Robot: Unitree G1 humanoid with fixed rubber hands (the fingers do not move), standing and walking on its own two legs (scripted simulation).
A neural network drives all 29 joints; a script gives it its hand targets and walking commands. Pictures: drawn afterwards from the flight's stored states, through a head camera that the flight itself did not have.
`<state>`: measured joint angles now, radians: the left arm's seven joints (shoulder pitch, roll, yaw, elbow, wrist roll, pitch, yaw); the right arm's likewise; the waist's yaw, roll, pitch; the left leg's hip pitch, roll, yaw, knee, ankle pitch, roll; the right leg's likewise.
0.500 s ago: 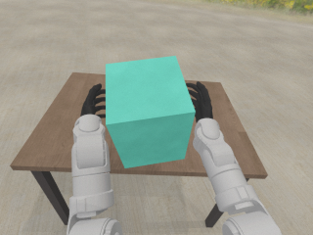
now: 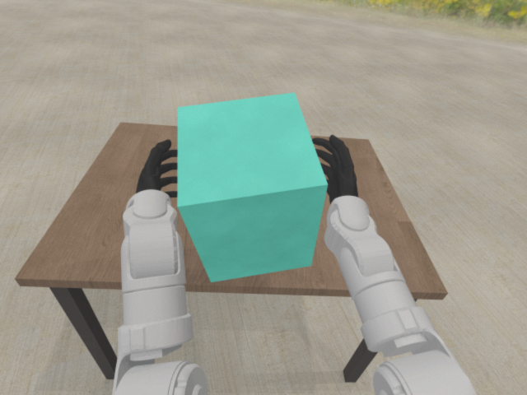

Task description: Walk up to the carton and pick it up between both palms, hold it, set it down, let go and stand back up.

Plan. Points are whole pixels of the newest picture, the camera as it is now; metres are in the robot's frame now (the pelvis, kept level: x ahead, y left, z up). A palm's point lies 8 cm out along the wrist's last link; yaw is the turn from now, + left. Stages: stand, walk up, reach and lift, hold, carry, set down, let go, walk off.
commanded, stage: hold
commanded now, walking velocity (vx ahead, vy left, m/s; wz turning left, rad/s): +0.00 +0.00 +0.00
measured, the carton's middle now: (250, 193) +0.41 +0.01 +0.13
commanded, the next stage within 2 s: none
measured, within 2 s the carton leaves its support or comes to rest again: neither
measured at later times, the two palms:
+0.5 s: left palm (152, 194) +0.35 +0.15 +0.18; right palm (340, 191) +0.35 -0.11 +0.19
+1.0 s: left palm (154, 196) +0.35 +0.15 +0.18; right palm (341, 193) +0.35 -0.12 +0.18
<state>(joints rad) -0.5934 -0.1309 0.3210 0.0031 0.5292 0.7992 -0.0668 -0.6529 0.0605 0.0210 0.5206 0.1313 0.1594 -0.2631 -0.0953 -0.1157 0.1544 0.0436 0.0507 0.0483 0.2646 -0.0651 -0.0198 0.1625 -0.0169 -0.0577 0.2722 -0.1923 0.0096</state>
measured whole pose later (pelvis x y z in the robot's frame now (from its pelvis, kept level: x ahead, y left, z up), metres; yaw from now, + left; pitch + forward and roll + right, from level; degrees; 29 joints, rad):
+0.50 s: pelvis +0.00 +0.00 +0.00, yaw +0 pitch -14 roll +0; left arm -0.58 -0.13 0.32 -0.02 0.53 0.81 -0.07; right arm -0.65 0.06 0.02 0.50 0.13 0.16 -0.26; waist -0.10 -0.12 0.15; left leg 0.05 0.05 0.05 0.27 -0.07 -0.02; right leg 0.17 -0.02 -0.06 0.27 -0.19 0.01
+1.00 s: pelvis +0.00 +0.00 +0.00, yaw +0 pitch -14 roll +0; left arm -0.58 -0.13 0.31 -0.02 0.52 0.81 -0.07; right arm -0.64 0.07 0.03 0.50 0.13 0.16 -0.27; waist -0.10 -0.11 0.17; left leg 0.05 0.05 0.05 0.27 -0.07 -0.02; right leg 0.17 -0.02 -0.06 0.27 -0.19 0.01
